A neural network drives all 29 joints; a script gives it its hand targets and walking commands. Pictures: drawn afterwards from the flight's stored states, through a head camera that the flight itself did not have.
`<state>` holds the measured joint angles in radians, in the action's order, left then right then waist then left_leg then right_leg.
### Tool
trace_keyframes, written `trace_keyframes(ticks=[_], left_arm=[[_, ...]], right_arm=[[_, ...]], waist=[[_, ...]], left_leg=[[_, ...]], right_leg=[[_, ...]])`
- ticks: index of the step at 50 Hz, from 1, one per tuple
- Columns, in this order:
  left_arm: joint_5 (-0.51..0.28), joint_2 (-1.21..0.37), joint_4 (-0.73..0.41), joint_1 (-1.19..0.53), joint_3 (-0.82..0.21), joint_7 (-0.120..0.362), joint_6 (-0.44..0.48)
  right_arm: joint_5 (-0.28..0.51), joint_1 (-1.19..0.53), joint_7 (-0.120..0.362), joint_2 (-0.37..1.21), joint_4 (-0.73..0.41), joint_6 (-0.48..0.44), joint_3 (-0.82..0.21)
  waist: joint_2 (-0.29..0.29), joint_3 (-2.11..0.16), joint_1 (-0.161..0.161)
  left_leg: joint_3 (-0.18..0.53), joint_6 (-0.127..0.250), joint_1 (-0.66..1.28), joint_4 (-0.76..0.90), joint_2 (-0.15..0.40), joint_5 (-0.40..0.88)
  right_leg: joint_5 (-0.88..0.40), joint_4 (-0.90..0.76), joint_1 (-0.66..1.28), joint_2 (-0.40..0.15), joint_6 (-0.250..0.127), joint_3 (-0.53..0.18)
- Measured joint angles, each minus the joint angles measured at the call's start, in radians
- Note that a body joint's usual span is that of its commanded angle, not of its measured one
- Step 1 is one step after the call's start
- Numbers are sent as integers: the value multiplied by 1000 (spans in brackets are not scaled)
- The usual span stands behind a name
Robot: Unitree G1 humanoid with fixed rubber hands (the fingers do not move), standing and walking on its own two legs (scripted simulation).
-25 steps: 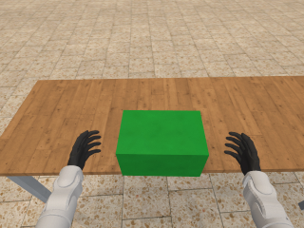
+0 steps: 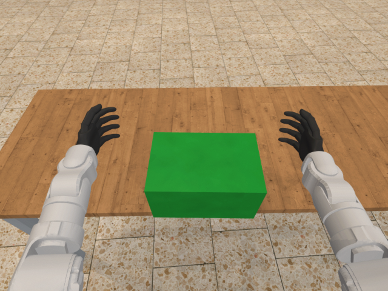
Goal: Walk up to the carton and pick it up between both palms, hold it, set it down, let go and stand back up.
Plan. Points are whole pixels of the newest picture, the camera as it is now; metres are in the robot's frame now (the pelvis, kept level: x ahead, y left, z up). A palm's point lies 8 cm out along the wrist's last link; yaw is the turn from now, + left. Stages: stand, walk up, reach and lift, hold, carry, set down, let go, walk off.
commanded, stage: reach and lift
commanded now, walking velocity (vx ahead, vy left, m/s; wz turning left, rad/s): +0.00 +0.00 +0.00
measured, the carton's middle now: (203, 175) +0.40 +0.02 -0.05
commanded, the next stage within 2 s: none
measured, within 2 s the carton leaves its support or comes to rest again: neither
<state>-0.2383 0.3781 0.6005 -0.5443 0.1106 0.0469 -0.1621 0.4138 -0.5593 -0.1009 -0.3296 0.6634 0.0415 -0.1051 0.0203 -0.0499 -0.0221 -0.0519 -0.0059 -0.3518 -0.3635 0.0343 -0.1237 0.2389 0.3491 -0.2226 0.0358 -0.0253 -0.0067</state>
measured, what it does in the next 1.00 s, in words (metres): stands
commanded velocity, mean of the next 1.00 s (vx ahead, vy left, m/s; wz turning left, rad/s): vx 0.00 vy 0.00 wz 0.00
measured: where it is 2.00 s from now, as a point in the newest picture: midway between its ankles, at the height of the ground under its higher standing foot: outside the picture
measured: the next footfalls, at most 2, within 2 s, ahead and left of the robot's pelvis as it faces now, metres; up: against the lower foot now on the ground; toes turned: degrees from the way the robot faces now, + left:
none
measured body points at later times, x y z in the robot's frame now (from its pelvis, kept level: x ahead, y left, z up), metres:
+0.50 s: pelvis +0.00 +0.00 -0.01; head +0.05 +0.02 +0.44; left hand +0.39 +0.26 +0.03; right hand +0.41 -0.19 +0.03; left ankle +0.03 +0.12 -0.74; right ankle -0.05 -0.10 -0.74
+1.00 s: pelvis -0.03 +0.00 -0.04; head +0.06 +0.01 +0.40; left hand +0.40 +0.22 -0.02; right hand +0.40 -0.21 -0.01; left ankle +0.03 +0.12 -0.74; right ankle -0.04 -0.10 -0.74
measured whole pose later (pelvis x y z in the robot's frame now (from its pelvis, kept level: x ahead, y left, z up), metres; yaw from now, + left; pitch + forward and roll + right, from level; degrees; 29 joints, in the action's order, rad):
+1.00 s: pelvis -0.03 +0.00 -0.04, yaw -1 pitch +25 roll -2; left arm -0.29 0.27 1.36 -0.82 -0.05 -0.02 0.41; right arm 0.48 -0.80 -0.02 -0.32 1.25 -0.34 -0.19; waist -0.01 -0.27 -0.01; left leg -0.03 0.00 -0.94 -0.68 0.05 -0.18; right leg 0.32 0.70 -0.82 0.05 -0.02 0.02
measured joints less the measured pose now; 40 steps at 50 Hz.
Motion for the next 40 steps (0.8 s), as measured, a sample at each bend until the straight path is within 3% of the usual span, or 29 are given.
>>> trace_keyframes(ticks=[7,13,23,31,40], left_arm=[[-11,20,67,-87,-21,-5,-38],[-9,25,154,-147,-41,-8,-4],[55,-41,409,-134,-29,5,244],[-1,-75,605,-153,-80,-29,450],[-17,-100,684,-248,-141,-53,533]], right_arm=[[6,-104,10,-22,95,30,17],[16,-173,24,-35,184,20,12],[-3,-131,45,34,376,-159,-16],[-51,-126,39,90,458,-297,11],[-3,-231,54,37,572,-377,-19]], waist=[[-7,-15,1],[-7,-32,2],[-3,-78,2],[-21,-141,2],[-51,-188,6]], left_leg=[[13,2,-32,-16,1,-4],[22,1,-72,-28,4,-3],[32,-2,-157,-73,6,-18],[41,0,-350,-182,13,-42],[50,4,-502,-267,22,-52]], right_leg=[[-6,-10,-16,2,2,12],[-10,-8,-51,7,1,19],[8,40,-134,9,-1,29],[42,165,-333,14,-1,38],[52,250,-484,21,2,47]])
